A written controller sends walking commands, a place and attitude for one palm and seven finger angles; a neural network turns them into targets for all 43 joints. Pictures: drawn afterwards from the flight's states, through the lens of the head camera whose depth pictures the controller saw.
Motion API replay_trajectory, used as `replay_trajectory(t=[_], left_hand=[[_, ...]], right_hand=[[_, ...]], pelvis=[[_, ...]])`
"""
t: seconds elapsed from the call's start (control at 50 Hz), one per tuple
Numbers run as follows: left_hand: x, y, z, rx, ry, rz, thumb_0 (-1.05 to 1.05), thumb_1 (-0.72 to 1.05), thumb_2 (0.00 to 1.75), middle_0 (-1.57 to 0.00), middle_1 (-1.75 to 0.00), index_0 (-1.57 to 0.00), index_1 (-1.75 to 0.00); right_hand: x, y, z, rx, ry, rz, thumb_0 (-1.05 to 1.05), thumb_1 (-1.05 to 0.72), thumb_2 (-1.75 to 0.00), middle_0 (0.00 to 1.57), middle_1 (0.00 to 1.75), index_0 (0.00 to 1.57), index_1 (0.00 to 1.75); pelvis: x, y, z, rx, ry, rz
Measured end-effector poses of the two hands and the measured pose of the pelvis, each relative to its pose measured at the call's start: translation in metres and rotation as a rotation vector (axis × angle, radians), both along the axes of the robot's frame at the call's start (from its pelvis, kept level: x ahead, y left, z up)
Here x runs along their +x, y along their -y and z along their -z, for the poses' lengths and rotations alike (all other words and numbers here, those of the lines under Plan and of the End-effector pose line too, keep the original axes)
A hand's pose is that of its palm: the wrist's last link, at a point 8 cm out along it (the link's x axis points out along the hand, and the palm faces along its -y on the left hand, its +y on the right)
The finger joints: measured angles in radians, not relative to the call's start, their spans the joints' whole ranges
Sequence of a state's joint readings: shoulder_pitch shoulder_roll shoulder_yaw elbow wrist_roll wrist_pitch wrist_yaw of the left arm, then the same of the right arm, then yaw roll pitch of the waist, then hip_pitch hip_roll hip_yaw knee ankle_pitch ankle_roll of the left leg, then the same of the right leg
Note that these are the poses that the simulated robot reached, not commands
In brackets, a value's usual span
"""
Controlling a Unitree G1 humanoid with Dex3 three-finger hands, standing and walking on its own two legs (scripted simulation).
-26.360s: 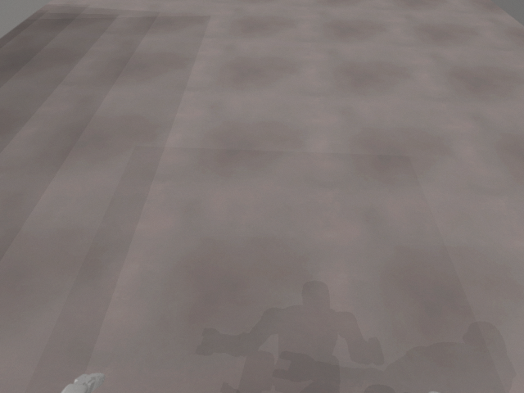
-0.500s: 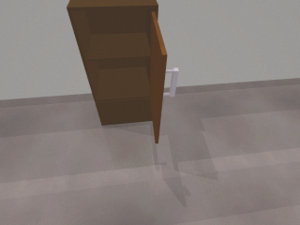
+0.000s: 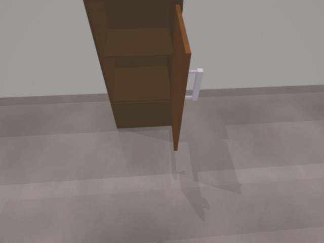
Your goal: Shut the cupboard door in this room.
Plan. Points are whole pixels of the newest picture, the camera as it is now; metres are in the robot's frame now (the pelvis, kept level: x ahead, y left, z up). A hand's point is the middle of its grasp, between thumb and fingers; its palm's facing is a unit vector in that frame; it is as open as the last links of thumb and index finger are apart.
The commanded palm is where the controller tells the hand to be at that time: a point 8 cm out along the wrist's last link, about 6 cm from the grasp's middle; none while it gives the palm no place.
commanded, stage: turn or walk to find it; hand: left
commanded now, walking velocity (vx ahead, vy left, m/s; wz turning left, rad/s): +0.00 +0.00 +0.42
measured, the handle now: (191, 85) +0.68 -0.08 -0.03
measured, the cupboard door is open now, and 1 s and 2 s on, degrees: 88 88 88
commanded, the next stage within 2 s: stand and wait in 0.16 s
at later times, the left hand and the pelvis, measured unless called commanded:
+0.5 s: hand out of the picture +0.00 +0.20 -0.17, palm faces +0.18 -0.96 -0.22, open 7.4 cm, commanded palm none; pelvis -0.02 +0.00 +0.00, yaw +9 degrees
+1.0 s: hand out of the picture -0.08 +0.21 -0.19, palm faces +0.35 -0.91 -0.23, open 7.4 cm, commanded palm none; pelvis -0.04 +0.01 -0.01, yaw +19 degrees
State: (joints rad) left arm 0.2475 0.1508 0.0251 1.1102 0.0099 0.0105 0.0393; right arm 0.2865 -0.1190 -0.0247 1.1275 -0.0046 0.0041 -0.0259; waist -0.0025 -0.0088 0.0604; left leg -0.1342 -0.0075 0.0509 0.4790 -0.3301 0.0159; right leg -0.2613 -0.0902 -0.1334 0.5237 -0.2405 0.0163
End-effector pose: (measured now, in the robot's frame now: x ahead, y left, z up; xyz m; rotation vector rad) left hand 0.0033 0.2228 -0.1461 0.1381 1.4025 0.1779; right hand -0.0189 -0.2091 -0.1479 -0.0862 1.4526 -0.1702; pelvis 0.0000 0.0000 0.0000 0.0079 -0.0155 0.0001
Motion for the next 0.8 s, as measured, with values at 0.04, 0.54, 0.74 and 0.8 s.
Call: replay_trajectory(t=[0.04,0.54,0.74,0.8], left_hand=[[0.001,-0.001,0.0,0.009,0.013,-0.011,0.01,0.91,0.9,-0.2,-0.3,-0.2,-0.3],[-0.023,-0.02,-0.01,0.038,0.063,-0.13,0.01,0.9,0.9,-0.2,-0.3,-0.2,-0.3],[-0.046,0.003,-0.015,0.06,0.073,-0.2,0.01,0.9,0.9,-0.2,-0.3,-0.2,-0.3],[-0.061,0.003,-0.012,0.047,0.059,-0.225,0.01,0.9,0.9,-0.2,-0.3,-0.2,-0.3]], right_hand=[[0.007,0.004,0.002,0.001,0.011,-0.014,0.01,-0.91,-0.9,0.19,0.3,0.2,0.3],[0.091,0.011,-0.01,-0.036,0.177,-0.216,0.01,-0.92,-0.9,0.2,0.3,0.2,0.3],[0.098,0.029,0.001,-0.012,0.114,-0.261,0.01,-0.92,-0.9,0.2,0.3,0.2,0.3],[0.104,0.027,-0.003,-0.024,0.118,-0.293,0.01,-0.92,-0.9,0.19,0.3,0.2,0.3]], pelvis=[[-0.002,0.002,0.002,0.001,-0.002,-0.011],[-0.014,0.002,-0.003,0.001,-0.024,-0.153],[-0.018,0.017,-0.001,0.021,-0.007,-0.226],[-0.024,0.014,-0.001,0.019,-0.007,-0.25]])
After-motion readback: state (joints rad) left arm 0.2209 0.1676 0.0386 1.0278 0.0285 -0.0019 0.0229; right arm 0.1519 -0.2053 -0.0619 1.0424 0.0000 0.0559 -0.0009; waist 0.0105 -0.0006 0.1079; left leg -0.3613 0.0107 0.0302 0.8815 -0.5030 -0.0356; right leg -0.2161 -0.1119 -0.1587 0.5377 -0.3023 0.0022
